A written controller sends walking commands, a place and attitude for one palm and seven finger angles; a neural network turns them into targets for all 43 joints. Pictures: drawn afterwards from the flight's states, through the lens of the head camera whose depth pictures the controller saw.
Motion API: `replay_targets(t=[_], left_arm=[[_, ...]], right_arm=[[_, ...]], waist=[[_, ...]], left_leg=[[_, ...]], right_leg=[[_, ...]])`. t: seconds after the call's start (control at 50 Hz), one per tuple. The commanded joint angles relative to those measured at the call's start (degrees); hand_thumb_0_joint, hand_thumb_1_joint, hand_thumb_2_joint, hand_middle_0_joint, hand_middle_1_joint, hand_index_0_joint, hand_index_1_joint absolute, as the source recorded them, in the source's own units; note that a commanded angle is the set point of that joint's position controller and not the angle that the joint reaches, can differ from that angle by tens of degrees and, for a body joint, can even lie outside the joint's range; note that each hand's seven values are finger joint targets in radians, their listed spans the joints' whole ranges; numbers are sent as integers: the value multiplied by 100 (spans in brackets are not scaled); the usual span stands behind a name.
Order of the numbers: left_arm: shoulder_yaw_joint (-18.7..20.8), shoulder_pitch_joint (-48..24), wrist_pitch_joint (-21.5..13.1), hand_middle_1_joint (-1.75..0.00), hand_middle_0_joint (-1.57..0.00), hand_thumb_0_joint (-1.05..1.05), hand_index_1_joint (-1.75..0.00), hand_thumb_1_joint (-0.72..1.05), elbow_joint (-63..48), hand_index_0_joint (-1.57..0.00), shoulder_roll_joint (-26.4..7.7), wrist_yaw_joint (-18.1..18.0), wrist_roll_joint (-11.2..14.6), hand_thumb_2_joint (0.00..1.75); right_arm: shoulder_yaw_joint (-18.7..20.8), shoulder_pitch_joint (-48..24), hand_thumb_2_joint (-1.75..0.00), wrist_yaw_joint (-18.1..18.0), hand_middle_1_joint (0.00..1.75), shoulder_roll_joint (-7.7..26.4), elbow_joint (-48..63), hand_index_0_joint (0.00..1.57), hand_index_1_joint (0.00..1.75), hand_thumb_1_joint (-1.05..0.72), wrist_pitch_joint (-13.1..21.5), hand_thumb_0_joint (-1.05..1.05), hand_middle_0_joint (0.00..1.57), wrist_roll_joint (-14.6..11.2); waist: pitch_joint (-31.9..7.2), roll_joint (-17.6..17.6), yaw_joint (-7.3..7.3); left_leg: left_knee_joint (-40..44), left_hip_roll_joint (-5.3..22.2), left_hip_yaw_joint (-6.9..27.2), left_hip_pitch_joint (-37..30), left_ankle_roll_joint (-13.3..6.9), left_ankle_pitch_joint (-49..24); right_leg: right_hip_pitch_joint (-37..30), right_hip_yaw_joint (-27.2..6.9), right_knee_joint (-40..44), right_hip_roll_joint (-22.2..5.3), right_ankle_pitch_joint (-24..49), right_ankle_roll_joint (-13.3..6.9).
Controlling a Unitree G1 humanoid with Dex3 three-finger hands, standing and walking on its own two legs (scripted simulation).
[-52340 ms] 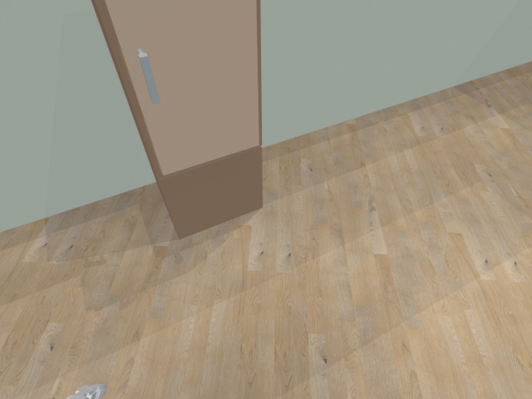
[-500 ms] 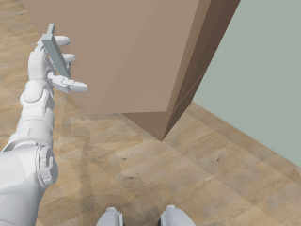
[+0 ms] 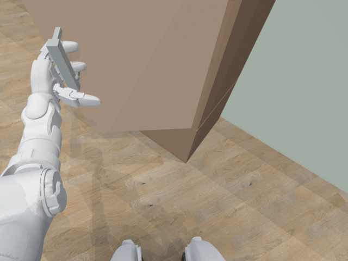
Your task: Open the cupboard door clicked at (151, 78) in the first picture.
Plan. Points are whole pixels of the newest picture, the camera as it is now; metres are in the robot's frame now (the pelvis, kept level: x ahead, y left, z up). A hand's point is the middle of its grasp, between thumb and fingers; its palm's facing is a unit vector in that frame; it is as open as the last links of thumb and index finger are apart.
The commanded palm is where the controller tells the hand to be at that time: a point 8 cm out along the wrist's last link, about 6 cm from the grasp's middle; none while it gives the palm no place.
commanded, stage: close the thumb around the handle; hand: left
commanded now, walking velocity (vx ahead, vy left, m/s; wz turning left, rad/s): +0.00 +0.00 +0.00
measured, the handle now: (67, 61) +0.55 +0.21 +0.09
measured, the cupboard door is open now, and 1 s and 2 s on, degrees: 41 43 87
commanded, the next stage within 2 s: pull the door open along its arc in 0.70 s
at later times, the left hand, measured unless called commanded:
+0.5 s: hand (76, 78) +0.50 +0.18 +0.09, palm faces +0.03 -1.00 +0.01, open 7.6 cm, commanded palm +0.48 +0.22 +0.09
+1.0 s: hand (76, 82) +0.49 +0.18 +0.09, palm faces +0.03 -1.00 +0.00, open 5.5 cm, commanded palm +0.44 +0.23 +0.09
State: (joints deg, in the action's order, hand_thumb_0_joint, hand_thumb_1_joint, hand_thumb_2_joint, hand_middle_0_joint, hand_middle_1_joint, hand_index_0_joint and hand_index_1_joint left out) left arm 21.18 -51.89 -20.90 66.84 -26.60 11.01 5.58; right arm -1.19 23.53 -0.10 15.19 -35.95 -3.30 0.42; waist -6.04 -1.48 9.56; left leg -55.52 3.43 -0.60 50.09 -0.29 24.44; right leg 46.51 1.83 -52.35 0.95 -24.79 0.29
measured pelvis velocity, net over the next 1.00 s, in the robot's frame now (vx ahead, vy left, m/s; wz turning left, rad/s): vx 0.00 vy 0.00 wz -0.01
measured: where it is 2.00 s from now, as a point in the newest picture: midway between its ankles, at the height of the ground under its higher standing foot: outside the picture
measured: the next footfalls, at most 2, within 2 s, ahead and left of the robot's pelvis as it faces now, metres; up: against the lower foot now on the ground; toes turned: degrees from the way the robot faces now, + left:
none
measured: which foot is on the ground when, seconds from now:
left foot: down 0.00-1.00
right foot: down 0.00-1.00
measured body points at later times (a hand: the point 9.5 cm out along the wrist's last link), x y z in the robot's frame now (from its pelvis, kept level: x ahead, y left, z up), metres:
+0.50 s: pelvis +0.00 +0.01 +0.00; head +0.11 +0.02 +0.44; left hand +0.50 +0.23 +0.09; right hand +0.01 -0.26 -0.11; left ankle +0.01 +0.11 -0.68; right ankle +0.00 -0.13 -0.68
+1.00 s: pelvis +0.00 +0.00 +0.00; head +0.10 +0.01 +0.44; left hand +0.49 +0.23 +0.10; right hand +0.01 -0.26 -0.11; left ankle +0.01 +0.11 -0.68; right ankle +0.00 -0.13 -0.68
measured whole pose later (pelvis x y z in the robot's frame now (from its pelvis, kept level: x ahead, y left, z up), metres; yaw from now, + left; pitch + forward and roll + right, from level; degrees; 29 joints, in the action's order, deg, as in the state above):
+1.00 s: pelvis +0.00 +0.00 +0.00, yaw -1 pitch +18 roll -2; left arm 20.7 -46.6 -21.0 62.1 -24.6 10.9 7.2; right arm -0.7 23.7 0.2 15.1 -35.4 -4.0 0.2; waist -6.7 -1.7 8.5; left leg -54.6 3.5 -1.3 48.2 -0.4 24.7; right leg 45.1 1.0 -51.7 1.1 -24.8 0.4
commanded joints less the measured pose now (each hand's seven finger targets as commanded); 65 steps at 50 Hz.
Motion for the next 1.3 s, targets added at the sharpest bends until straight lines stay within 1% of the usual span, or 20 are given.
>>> replay_targets(t=[0.0, 0.08, 0.12, 0.16, 0.24, 0.28, 0.46, 0.48, 0.52, 0.56, 0.64, 0.76, 0.8, 0.96, 1.02, 1.12, 1.18, 1.2, 1.22, 1.28], left_arm=[[38, -2585, -435, -121, -30, 0, -121, -44, -1379, -30, -1231, -10, 71, 32], [68, -2466, -391, -123, -32, 0, -123, -22, -1200, -32, -1227, -9, 75, 42], [214, -2462, -359, -124, -33, 0, -124, -11, -1119, -33, -1476, -10, 64, 47], [224, -2669, -459, -125, -34, 0, -125, 0, -1420, -34, -1512, -8, 39, 52], [1, -2576, -469, -128, -35, 0, -128, 23, -1277, -35, -1192, 64, 111, 61], [-81, -2686, -449, -129, -36, 0, -129, 34, -1318, -36, -1092, 65, 103, 66], [96, -2697, -441, -134, -40, 0, -134, 84, -1392, -40, -1280, -109, 53, 88], [-29, -2596, -428, -135, -40, 0, -135, 90, -1325, -40, -1097, -115, 50, 90], [-81, -2627, -397, -135, -40, 0, -135, 90, -1238, -40, -1053, -126, 45, 90], [52, -2813, -462, -135, -40, 0, -135, 90, -1401, -40, -1269, -131, 28, 90], [-191, -2682, -490, -135, -40, 0, -135, 90, -1450, -40, -852, -104, 90, 90], [55, -2552, -483, -135, -40, 0, -135, 90, -1308, -40, -1229, -71, 74, 90], [35, -2697, -501, -135, -40, 0, -135, 90, -1483, -40, -1240, -46, 81, 90], [59, -1232, -473, -135, -40, 0, -135, 90, -1992, -40, -956, 70, 297, 90], [-60, -477, -347, -135, -40, 0, -135, 90, -2414, -40, -684, 81, 422, 90], [-324, 1145, -222, -135, -40, 0, -135, 90, -3843, -40, -201, -2, 605, 90], [-431, 2009, -150, -135, -40, 0, -135, 90, -4564, -40, 36, -91, 698, 90], [-211, 2141, -83, -135, -40, 0, -135, 90, -4796, -40, 227, -400, 874, 90], [-285, 2288, -24, -135, -40, 0, -135, 90, -5065, -40, 440, -698, 875, 90], [-561, 2824, 85, -135, -40, 0, -135, 90, -5580, -40, 903, -1552, 549, 90]], right_arm=[[351, 806, -90, -85, 30, 981, 277, 20, 30, -90, 65, 0, 20, -15], [344, 792, -90, -93, 30, 987, 294, 20, 30, -90, 64, 0, 20, -23], [321, 782, -90, -111, 30, 1015, 313, 20, 30, -90, 53, 0, 20, -27], [333, 781, -90, -117, 30, 995, 321, 20, 30, -90, 72, 0, 20, -15], [329, 791, -90, -109, 30, 990, 307, 20, 30, -90, 82, 0, 20, -17], [352, 774, -90, -103, 30, 985, 263, 20, 30, -90, 81, 0, 20, -23], [352, 817, -90, -75, 30, 1011, 237, 20, 30, -90, 68, 0, 20, 7], [348, 790, -90, -63, 30, 983, 262, 20, 30, -90, 66, 0, 20, 0], [348, 773, -90, -62, 30, 1003, 268, 20, 30, -90, 68, 0, 20, -2], [354, 796, -90, -84, 30, 1023, 249, 20, 30, -90, 78, 0, 20, 6], [357, 810, -90, -51, 30, 967, 258, 20, 30, -90, 89, 0, 20, 20], [350, 783, -90, -86, 30, 1003, 238, 20, 30, -90, 72, 0, 20, -14], [347, 774, -90, -94, 30, 990, 248, 20, 30, -90, 73, 0, 20, -9], [393, 591, -90, -36, 30, 937, 530, 20, 30, -90, 30, 0, 20, -70], [415, 442, -90, -20, 30, 884, 682, 20, 30, -90, 10, 0, 20, -122], [437, 100, -90, 29, 30, 783, 981, 20, 30, -90, 96, 0, 20, -214], [438, -98, -90, 35, 30, 727, 1107, 20, 30, -90, 179, 0, 20, -237], [428, -231, -90, 33, 30, 632, 1123, 20, 30, -90, 223, 0, 20, -236], [418, -334, -90, 39, 30, 597, 1148, 20, 30, -90, 282, 0, 20, -227], [387, -528, -90, 88, 30, 509, 1150, 20, 30, -90, 400, 0, 20, -134]], waist=[[-2579, -531, 35], [-2463, -411, 22], [-2304, -290, 1], [-2644, -555, -11], [-2456, -434, 75], [-2523, -639, 91], [-2629, -575, 25], [-2549, -545, 20], [-2348, -407, 89], [-2627, -537, 61], [-2574, -654, 59], [-2502, -376, 36], [-2586, -538, 26], [-2760, -435, -361], [-2560, -137, -453], [-2405, -292, -724], [-2201, -58, -773], [-2055, 59, -937], [-1977, 3, -959], [-1726, 40, -983]], left_leg=[[454, -207, 224, -2245, -114, -2198], [471, -225, 206, -2113, -130, -2019], [501, -237, 189, -1865, -142, -1831], [460, -234, 205, -2116, -134, -2049], [459, -214, 263, -2175, -124, -2062], [443, -189, 286, -2367, -98, -2116], [444, -181, 340, -2398, -82, -2268], [465, -194, 326, -2346, -78, -2201], [501, -193, 306, -2198, -95, -1939], [464, -198, 310, -2311, -104, -2038], [459, -190, 337, -2526, -78, -2304], [480, -218, 256, -2170, -123, -2021], [479, -221, 254, -2234, -110, -2130], [599, -247, 121, -2351, -98, -2438], [703, -265, 18, -2176, -126, -2424], [890, -247, -54, -2463, -112, -2812], [991, -258, -88, -2418, -122, -2792], [1054, -266, -130, -2308, -94, -2662], [1110, -277, -140, -2292, -62, -2529], [1178, -281, -94, -2317, -25, -2404]], right_leg=[[-702, 22, 560, 230, 2130, -100], [-704, 9, 602, 230, 2017, -97], [-822, -22, 620, 222, 1941, -93], [-810, -26, 560, 217, 2071, -102], [-635, 29, 558, 244, 1972, -118], [-445, 49, 559, 240, 1916, -118], [-479, 73, 508, 241, 1954, -126], [-487, 87, 524, 244, 1911, -125], [-464, 78, 583, 246, 1759, -111], [-526, 39, 553, 232, 1853, -118], [-427, 104, 529, 259, 1933, -146], [-690, 20, 599, 243, 1981, -112], [-736, 11, 570, 235, 2080, -116], [-1235, 50, 571, 251, 2472, -138], [-1601, 40, 652, 247, 2724, -122], [-1905, 70, 723, 217, 3007, -136], [-2129, 70, 764, 198, 3155, -104], [-2183, 112, 825, 199, 3082, -94], [-2191, 132, 848, 192, 2933, -89], [-2135, 176, 832, 156, 2700, -97]])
